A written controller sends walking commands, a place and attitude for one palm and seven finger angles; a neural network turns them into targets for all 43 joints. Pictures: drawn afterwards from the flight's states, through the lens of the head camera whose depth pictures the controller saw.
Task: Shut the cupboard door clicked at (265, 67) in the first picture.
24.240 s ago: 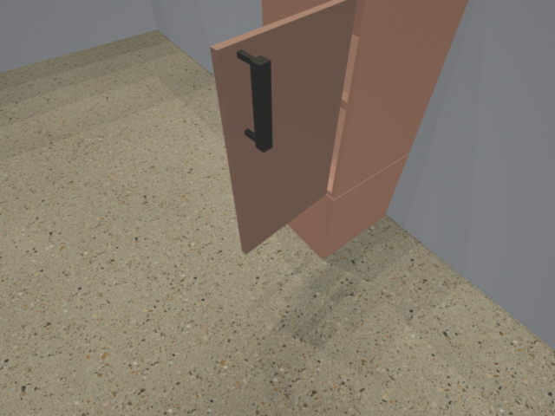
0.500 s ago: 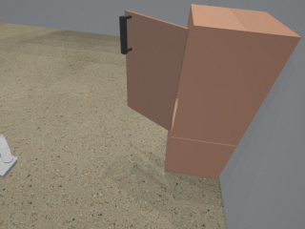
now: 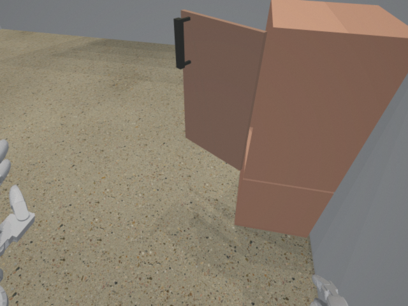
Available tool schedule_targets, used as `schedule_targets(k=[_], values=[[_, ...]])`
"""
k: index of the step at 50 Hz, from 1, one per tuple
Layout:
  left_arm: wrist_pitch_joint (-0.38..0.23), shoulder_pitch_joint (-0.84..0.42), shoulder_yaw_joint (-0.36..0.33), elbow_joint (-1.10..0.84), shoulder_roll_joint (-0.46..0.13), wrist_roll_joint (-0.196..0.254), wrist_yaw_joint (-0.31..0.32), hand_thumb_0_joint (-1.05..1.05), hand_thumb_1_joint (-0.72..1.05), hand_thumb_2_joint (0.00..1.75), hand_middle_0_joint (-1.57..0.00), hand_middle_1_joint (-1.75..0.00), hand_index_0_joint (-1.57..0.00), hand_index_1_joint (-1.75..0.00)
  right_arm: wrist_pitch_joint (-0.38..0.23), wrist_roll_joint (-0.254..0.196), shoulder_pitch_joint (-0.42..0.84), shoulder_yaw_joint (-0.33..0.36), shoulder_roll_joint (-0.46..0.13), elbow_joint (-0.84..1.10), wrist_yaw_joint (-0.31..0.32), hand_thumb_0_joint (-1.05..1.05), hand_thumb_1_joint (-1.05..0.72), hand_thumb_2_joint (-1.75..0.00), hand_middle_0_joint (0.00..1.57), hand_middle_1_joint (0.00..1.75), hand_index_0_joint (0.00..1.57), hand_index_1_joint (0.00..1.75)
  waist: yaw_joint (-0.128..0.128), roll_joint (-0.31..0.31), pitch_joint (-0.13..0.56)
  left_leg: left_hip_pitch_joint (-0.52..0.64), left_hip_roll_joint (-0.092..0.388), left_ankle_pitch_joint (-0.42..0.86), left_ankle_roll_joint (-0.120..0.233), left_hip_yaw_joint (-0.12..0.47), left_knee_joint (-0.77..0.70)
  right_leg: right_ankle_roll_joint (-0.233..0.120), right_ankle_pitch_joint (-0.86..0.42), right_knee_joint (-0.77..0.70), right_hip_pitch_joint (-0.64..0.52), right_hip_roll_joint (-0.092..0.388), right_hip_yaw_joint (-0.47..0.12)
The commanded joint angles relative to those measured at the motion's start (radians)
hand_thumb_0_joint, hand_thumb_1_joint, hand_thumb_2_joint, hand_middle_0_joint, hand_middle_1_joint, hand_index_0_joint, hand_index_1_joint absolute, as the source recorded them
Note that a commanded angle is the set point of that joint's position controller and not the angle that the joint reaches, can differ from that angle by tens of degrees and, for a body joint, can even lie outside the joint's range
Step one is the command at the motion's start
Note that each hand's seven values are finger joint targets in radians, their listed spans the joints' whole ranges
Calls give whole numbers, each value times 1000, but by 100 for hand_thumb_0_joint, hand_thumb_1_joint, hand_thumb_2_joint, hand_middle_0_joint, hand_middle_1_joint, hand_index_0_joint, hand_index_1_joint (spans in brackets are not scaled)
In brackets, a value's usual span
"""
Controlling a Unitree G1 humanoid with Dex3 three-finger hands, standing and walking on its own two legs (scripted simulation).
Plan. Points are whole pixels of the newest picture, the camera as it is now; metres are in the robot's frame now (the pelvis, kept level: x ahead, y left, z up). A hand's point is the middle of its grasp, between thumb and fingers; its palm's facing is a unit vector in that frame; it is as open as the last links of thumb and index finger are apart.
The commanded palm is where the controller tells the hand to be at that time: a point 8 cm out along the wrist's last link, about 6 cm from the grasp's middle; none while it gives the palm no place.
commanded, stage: stop stepping back and stand still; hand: left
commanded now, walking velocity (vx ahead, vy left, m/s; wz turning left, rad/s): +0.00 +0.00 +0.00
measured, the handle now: (183, 43) +0.96 +0.14 +0.15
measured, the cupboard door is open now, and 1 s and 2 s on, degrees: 59 59 59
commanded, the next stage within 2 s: let the arm hang, fingers relaxed in 0.20 s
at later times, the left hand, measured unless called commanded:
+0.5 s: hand out of the picture +0.14 +0.23 -0.10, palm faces +0.00 -0.93 -0.36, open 7.4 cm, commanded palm none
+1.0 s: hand out of the picture -0.08 +0.20 -0.16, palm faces +0.04 -0.97 -0.24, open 7.3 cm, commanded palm none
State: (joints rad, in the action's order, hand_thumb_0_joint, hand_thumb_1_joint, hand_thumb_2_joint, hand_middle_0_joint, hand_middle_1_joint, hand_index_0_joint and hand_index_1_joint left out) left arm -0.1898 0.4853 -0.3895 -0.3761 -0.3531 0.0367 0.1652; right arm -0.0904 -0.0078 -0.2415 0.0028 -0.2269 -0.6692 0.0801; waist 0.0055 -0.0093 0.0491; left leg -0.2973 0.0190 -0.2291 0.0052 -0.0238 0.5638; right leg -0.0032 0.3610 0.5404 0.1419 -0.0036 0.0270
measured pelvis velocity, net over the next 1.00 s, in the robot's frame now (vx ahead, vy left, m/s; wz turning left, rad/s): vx -0.02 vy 0.00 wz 0.02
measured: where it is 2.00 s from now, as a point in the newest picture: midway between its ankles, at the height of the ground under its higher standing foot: outside the picture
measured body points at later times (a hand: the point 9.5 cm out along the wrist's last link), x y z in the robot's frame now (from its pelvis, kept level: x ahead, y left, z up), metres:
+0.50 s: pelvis -0.02 +0.01 +0.00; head -0.02 -0.01 +0.45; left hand +0.14 +0.28 -0.07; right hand +0.12 -0.25 -0.13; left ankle +0.05 +0.12 -0.73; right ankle -0.04 -0.11 -0.73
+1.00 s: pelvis -0.02 +0.00 +0.01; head -0.01 +0.00 +0.46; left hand -0.08 +0.25 -0.14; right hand -0.03 -0.22 -0.15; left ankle +0.05 +0.12 -0.73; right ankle -0.04 -0.12 -0.73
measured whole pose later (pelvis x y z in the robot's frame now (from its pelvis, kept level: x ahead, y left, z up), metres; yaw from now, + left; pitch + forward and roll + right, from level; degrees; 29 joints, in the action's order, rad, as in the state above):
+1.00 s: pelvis -0.02 +0.00 +0.01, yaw +1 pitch -2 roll -1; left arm 0.02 0.36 -0.01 1.17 -0.19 -0.01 0.02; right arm 0.03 0.01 -0.31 0.00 -0.16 -1.11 0.02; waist -0.01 -0.03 -0.04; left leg -0.28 0.01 -0.14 0.01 -0.01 0.44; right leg 0.00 0.27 0.42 0.12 0.00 0.04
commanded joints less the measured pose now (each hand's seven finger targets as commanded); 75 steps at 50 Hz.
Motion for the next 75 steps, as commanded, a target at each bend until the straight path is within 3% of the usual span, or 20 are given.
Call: schedule_targets(k=[1,5,8,14,15,16,17,19,22,23,24,27,28,32,39,46,48,56,64,75], values=[[-89,-81,-125,-306,-229,-4,10,0,90,90,-20,-30,-20,-30,-74,1,110,32,-98,185,5,0,-90,-90,20,30,20,30,-7,-74,31,70,98,194,37,112,-159,0,-260,-91,41,34,-53],[-85,1,-142,-309,-225,5,11,0,90,90,-20,-30,-20,-30,-73,1,98,30,-93,198,-1,0,-90,-90,20,30,20,30,-7,-125,93,92,89,256,17,87,-152,-5,-300,-95,-1,34,-49],[-74,59,-160,-285,-233,14,9,0,90,90,-20,-30,-20,-30,-63,0,97,30,-93,202,-2,0,-90,-90,20,30,20,30,-9,-109,103,100,84,258,8,71,-143,-9,-324,-117,1,40,-57],[-56,31,-133,-252,-214,21,6,0,90,90,-20,-30,-20,-30,-43,-2,105,22,-87,206,4,0,-90,-90,20,30,20,30,-16,-53,53,76,76,183,3,64,-149,-8,-283,-163,34,49,-66],[95,-31,295,458,-55,-60,-137,0,90,90,-20,-30,-20,-30,-99,-14,183,63,-275,11,-86,0,-90,-90,20,30,20,30,-35,-66,-25,16,96,382,9,64,5,-22,-403,-28,148,120,-8],[176,-55,274,487,-47,-58,-155,0,90,90,-20,-30,-20,-30,-35,-6,109,77,-243,-4,-88,0,-90,-90,20,30,20,30,-27,-66,33,63,104,352,-1,52,-16,-27,-306,-44,162,114,-52],[188,-78,289,523,-29,-61,-161,0,90,90,-20,-30,-20,-30,-14,6,92,68,-232,-10,-85,0,-90,-90,20,30,20,30,-19,-44,39,36,121,285,18,80,-27,-26,-179,-25,179,93,-36],[187,-129,296,627,-52,-63,-167,0,90,90,-20,-30,-20,-30,22,14,99,48,-235,-9,-81,0,-90,-90,20,30,20,30,-5,61,16,-25,129,237,47,134,-61,-26,-103,-25,143,73,-32],[180,-211,311,821,-84,-67,-164,0,90,90,-20,-30,-20,-30,55,25,103,38,-218,-46,-83,0,-90,-90,20,30,20,30,-17,230,-17,12,66,166,31,119,-22,-65,-117,-117,180,134,-108],[183,-235,320,885,-88,-65,-160,0,90,90,-20,-30,-20,-30,67,29,88,34,-209,-66,-84,0,-90,-90,20,30,20,30,-25,224,-24,43,49,169,22,106,-9,-81,-124,-131,200,150,-120],[190,-249,332,942,-70,-61,-156,0,90,90,-20,-30,-20,-30,79,31,75,27,-179,-89,-84,0,-90,-90,20,30,20,30,-30,177,-38,60,40,153,16,96,-12,-84,-99,-148,215,160,-122],[198,-248,356,1108,-35,-53,-149,0,90,90,-20,-30,-20,-30,93,35,53,11,-151,-161,-80,0,-90,-90,20,30,20,30,-27,-35,-38,67,67,156,18,130,-116,-51,-50,-133,154,107,-94],[197,-225,356,1156,-40,-53,-148,0,90,90,-20,-30,-20,-30,93,32,52,10,-158,-178,-77,0,-90,-90,20,30,20,30,-14,-67,-31,50,75,152,21,142,-139,-41,-60,-137,108,96,-85],[195,-165,349,1318,7,-47,-147,0,90,90,-20,-30,-20,-30,96,30,17,12,-115,-265,-60,0,-90,-90,20,30,20,30,-5,-173,-42,36,68,21,15,135,-197,-52,-50,-184,55,93,-85],[189,-128,357,1454,36,-46,-144,0,90,90,-20,-30,-20,-30,105,21,-77,27,-96,-358,-48,0,-90,-90,20,30,20,30,-20,-36,-104,84,73,-16,16,124,-205,-57,-2,-252,109,96,-73],[188,-96,362,1501,62,-47,-136,0,90,90,-20,-30,-20,-30,108,21,-104,30,-69,-397,-46,0,-90,-90,20,30,20,30,-22,23,-142,100,72,-16,17,104,-207,-52,28,-260,148,96,-72],[187,-92,360,1501,59,-48,-134,0,90,90,-20,-30,-20,-30,106,20,-107,31,-69,-402,-46,0,-90,-90,20,30,20,30,-18,-1,-142,93,74,-9,19,107,-215,-51,13,-249,139,92,-70],[188,-102,358,1498,78,-50,-131,0,90,90,-20,-30,-20,-30,102,23,-93,27,-42,-413,-48,0,-90,-90,20,30,20,30,-14,19,-176,71,70,1,16,105,-236,-41,-12,-239,136,95,-68],[179,-137,352,1483,65,-48,-131,0,90,90,-20,-30,-20,-30,90,23,-70,27,-49,-410,-48,0,-90,-90,20,30,20,30,-12,-9,-127,99,73,127,14,99,-213,-40,-113,-236,79,104,-65],[177,-173,347,1478,44,-46,-134,0,90,90,-20,-30,-20,-30,86,22,-41,29,-86,-405,-44,0,-90,-90,20,30,20,30,-11,-16,-102,128,82,168,14,106,-212,-39,-157,-244,39,105,-64]])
